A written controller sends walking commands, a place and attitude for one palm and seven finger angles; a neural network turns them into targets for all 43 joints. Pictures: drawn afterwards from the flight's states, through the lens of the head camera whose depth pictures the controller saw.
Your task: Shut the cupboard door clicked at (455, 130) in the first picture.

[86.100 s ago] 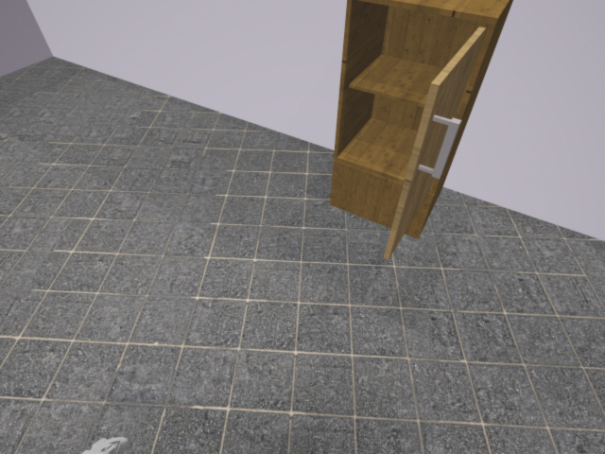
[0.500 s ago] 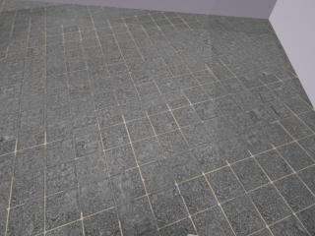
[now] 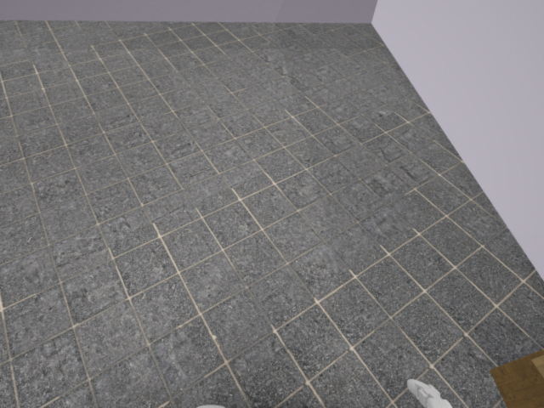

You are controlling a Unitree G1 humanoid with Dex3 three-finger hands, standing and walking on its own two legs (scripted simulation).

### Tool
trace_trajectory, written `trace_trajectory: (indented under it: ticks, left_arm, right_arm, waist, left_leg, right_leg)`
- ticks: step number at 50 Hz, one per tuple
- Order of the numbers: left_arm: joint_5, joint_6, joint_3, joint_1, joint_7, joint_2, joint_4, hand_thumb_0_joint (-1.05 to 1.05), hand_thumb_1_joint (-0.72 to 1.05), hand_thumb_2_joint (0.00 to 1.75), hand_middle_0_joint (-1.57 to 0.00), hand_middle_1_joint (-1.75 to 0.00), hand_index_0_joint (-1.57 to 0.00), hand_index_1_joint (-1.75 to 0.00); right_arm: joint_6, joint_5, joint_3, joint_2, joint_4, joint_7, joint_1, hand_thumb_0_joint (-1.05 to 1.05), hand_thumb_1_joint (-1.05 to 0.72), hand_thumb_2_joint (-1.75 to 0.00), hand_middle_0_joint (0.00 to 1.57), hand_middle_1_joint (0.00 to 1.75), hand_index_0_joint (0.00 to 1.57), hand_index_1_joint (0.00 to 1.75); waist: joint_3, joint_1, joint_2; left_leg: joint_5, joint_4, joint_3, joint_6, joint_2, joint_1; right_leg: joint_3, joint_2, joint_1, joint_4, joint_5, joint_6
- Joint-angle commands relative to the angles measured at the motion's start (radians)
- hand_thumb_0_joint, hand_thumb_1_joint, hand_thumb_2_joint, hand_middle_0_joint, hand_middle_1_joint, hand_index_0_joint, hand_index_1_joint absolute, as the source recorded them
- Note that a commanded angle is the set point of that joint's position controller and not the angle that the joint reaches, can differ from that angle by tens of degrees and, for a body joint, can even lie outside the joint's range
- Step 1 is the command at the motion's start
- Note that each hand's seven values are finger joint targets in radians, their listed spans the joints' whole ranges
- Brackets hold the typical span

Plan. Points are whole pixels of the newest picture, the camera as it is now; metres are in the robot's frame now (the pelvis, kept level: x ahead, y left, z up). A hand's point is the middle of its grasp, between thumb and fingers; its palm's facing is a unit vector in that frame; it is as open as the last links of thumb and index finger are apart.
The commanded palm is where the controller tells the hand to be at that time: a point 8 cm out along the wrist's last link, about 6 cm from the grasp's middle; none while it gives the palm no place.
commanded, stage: turn to face it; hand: left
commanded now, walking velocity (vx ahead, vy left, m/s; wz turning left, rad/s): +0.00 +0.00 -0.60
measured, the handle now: out of the picture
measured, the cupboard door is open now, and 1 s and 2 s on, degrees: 8 8 8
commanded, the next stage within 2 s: take the last steps up to it in 1.86 s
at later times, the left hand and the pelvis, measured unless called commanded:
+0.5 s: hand (188, 400) +0.15 +0.14 -0.14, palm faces -0.29 -0.92 -0.27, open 7.4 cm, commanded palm none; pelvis +0.00 -0.02 +0.01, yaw -18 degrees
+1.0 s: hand (206, 361) +0.21 +0.13 -0.15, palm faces -0.53 -0.82 -0.21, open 7.4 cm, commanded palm none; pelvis +0.01 +0.00 +0.02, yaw -35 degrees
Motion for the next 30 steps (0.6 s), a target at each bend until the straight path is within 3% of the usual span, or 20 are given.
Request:
trace_trajectory:
  ticks: [1,2,3,5,8,12,14,15,16,17,18,19,20,21,22,24,25,30]
  left_arm:
    - [0.011,-0.022,0.031,-0.029,-0.005,0.109,-0.117,0.0,0.9,0.9,-0.2,-0.3,-0.2,-0.3]
    - [0.01,-0.016,0.035,-0.041,-0.015,0.115,-0.113,0.0,0.9,0.9,-0.2,-0.3,-0.2,-0.3]
    - [0.007,-0.009,0.034,-0.043,-0.023,0.113,-0.116,0.0,0.9,0.9,-0.2,-0.3,-0.2,-0.3]
    - [0.005,0.0,0.026,-0.022,-0.034,0.095,-0.115,0.0,0.9,0.9,-0.2,-0.3,-0.2,-0.3]
    - [0.003,0.005,0.017,-0.062,-0.041,0.077,-0.134,0.0,0.9,0.9,-0.2,-0.3,-0.2,-0.3]
    - [0.004,-0.007,0.008,-0.093,-0.043,0.074,-0.148,0.0,0.9,0.9,-0.2,-0.3,-0.2,-0.3]
    - [0.005,-0.014,0.009,-0.066,-0.042,0.078,-0.142,0.0,0.9,0.9,-0.2,-0.3,-0.2,-0.3]
    - [0.006,-0.02,0.012,-0.025,-0.04,0.097,-0.128,0.0,0.9,0.9,-0.2,-0.3,-0.2,-0.3]
    - [0.009,-0.029,0.023,0.038,-0.035,0.141,-0.109,0.0,0.9,0.9,-0.2,-0.3,-0.2,-0.3]
    - [0.021,-0.045,0.041,0.077,-0.022,0.255,-0.098,0.0,0.9,0.9,-0.2,-0.3,-0.2,-0.3]
    - [0.009,-0.042,0.048,0.112,-0.007,0.301,-0.085,0.0,0.9,0.9,-0.2,-0.3,-0.2,-0.3]
    - [0.006,-0.038,0.043,0.098,0.001,0.291,-0.091,0.0,0.9,0.9,-0.2,-0.3,-0.2,-0.3]
    - [0.007,-0.036,0.044,0.03,0.011,0.242,-0.103,0.0,0.9,0.9,-0.2,-0.3,-0.2,-0.3]
    - [0.009,-0.036,0.036,-0.028,0.013,0.22,-0.112,0.0,0.9,0.9,-0.2,-0.3,-0.2,-0.3]
    - [0.005,-0.037,0.023,-0.057,0.012,0.196,-0.123,0.0,0.9,0.9,-0.2,-0.3,-0.2,-0.3]
    - [0.007,-0.043,0.021,-0.064,0.011,0.18,-0.128,0.0,0.9,0.9,-0.2,-0.3,-0.2,-0.3]
    - [0.008,-0.045,0.022,-0.063,0.012,0.185,-0.123,0.0,0.9,0.9,-0.2,-0.3,-0.2,-0.3]
    - [0.015,-0.037,0.03,-0.029,0.009,0.204,-0.11,0.0,0.9,0.9,-0.2,-0.3,-0.2,-0.3]
  right_arm:
    - [-0.012,-0.026,-0.04,-0.223,-0.064,-0.013,0.106,0.0,-0.9,-0.9,0.2,0.3,0.2,0.3]
    - [-0.009,-0.024,-0.036,-0.214,-0.077,-0.015,0.072,0.0,-0.9,-0.9,0.2,0.3,0.2,0.3]
    - [-0.005,-0.025,-0.029,-0.198,-0.083,-0.016,0.056,0.0,-0.9,-0.9,0.2,0.3,0.2,0.3]
    - [-0.002,-0.021,-0.028,-0.195,-0.081,-0.018,0.044,0.0,-0.9,-0.9,0.2,0.3,0.2,0.3]
    - [0.003,-0.021,-0.039,-0.214,-0.063,-0.011,0.09,0.0,-0.9,-0.9,0.2,0.3,0.2,0.3]
    - [0.007,-0.02,-0.054,-0.237,-0.046,-0.002,0.118,0.0,-0.9,-0.9,0.2,0.3,0.2,0.3]
    - [0.01,-0.018,-0.061,-0.248,-0.045,0.002,0.11,0.0,-0.9,-0.9,0.2,0.3,0.2,0.3]
    - [0.013,-0.013,-0.063,-0.246,-0.045,0.006,0.098,0.0,-0.9,-0.9,0.2,0.3,0.2,0.3]
    - [0.014,-0.006,-0.063,-0.224,-0.054,0.01,0.089,0.0,-0.9,-0.9,0.2,0.3,0.2,0.3]
    - [0.015,0.001,-0.044,-0.137,-0.088,0.014,0.074,0.0,-0.9,-0.9,0.2,0.3,0.2,0.3]
    - [0.023,-0.003,-0.036,-0.143,-0.118,0.007,0.02,0.0,-0.9,-0.9,0.2,0.3,0.2,0.3]
    - [0.03,0.001,-0.032,-0.147,-0.111,0.003,0.034,0.0,-0.9,-0.9,0.2,0.3,0.2,0.3]
    - [0.031,0.001,-0.038,-0.139,-0.099,0.002,0.022,0.0,-0.9,-0.9,0.2,0.3,0.2,0.3]
    - [0.029,-0.001,-0.038,-0.148,-0.08,0.001,0.032,0.0,-0.9,-0.9,0.2,0.3,0.2,0.3]
    - [0.028,-0.003,-0.04,-0.158,-0.069,0.005,0.038,0.0,-0.9,-0.9,0.2,0.3,0.2,0.3]
    - [0.031,-0.004,-0.038,-0.139,-0.057,0.01,0.067,0.0,-0.9,-0.9,0.2,0.3,0.2,0.3]
    - [0.031,-0.002,-0.038,-0.131,-0.051,0.013,0.074,0.0,-0.9,-0.9,0.2,0.3,0.2,0.3]
    - [0.025,0.004,-0.035,-0.113,-0.069,0.01,0.046,0.0,-0.9,-0.9,0.2,0.3,0.2,0.3]
  waist:
    - [-0.073,-0.042,0.196]
    - [-0.036,-0.033,0.232]
    - [-0.022,-0.027,0.228]
    - [-0.057,-0.016,0.236]
    - [-0.079,-0.038,0.247]
    - [-0.097,-0.059,0.252]
    - [-0.115,-0.042,0.246]
    - [-0.131,-0.017,0.21]
    - [-0.162,0.016,0.11]
    - [-0.146,0.044,-0.234]
    - [-0.13,0.071,-0.292]
    - [-0.122,0.049,-0.201]
    - [-0.086,0.022,-0.178]
    - [-0.075,-0.001,-0.214]
    - [-0.057,-0.015,-0.196]
    - [-0.082,-0.031,-0.148]
    - [-0.091,-0.032,-0.128]
    - [-0.094,-0.009,-0.111]
  left_leg:
    - [0.269,-0.309,-0.339,0.199,0.4,0.156]
    - [0.284,-0.302,-0.258,0.184,0.363,0.13]
    - [0.284,-0.298,-0.19,0.169,0.332,0.115]
    - [0.293,-0.272,-0.081,0.15,0.293,0.158]
    - [0.251,-0.267,-0.021,0.144,0.297,0.177]
    - [0.268,-0.222,0.006,0.143,0.325,0.192]
    - [0.273,-0.151,0.042,0.114,0.318,0.176]
    - [0.247,-0.076,0.07,0.079,0.297,0.138]
    - [0.137,0.047,0.111,0.027,0.246,0.056]
    - [-0.276,0.271,0.182,-0.045,0.099,-0.184]
    - [-0.444,0.473,0.079,-0.055,0.038,-0.28]
    - [-0.383,0.567,-0.01,-0.047,0.064,-0.296]
    - [-0.312,0.587,-0.03,-0.047,0.079,-0.326]
    - [-0.255,0.588,-0.032,-0.058,0.082,-0.33]
    - [-0.204,0.574,-0.032,-0.067,0.08,-0.296]
    - [-0.166,0.501,-0.016,-0.074,0.057,-0.226]
    - [-0.156,0.457,-0.007,-0.075,0.048,-0.207]
    - [-0.189,0.229,0.005,-0.068,0.005,-0.115]
  right_leg:
    - [-0.072,-0.048,-0.241,0.445,-0.114,0.02]
    - [-0.078,-0.069,-0.242,0.468,-0.07,0.027]
    - [-0.093,-0.079,-0.23,0.454,-0.039,0.033]
    - [-0.141,-0.084,-0.207,0.382,-0.008,0.041]
    - [-0.181,-0.084,-0.152,0.223,0.02,0.039]
    - [-0.224,-0.065,-0.078,0.05,0.03,0.025]
    - [-0.243,-0.051,0.008,-0.086,0.112,0.011]
    - [-0.246,-0.045,0.1,-0.201,0.217,0.001]
    - [-0.176,-0.097,0.226,-0.327,0.325,-0.023]
    - [0.159,-0.344,0.351,-0.439,0.576,-0.111]
    - [0.298,-0.458,0.298,-0.414,0.819,-0.218]
    - [0.246,-0.457,0.26,-0.417,0.702,-0.255]
    - [0.233,-0.397,0.228,-0.424,0.613,-0.242]
    - [0.197,-0.346,0.224,-0.407,0.61,-0.226]
    - [0.127,-0.311,0.185,-0.396,0.646,-0.204]
    - [0.087,-0.276,0.156,-0.383,0.657,-0.19]
    - [0.078,-0.268,0.165,-0.38,0.646,-0.186]
    - [0.187,-0.271,0.132,-0.373,0.542,-0.209]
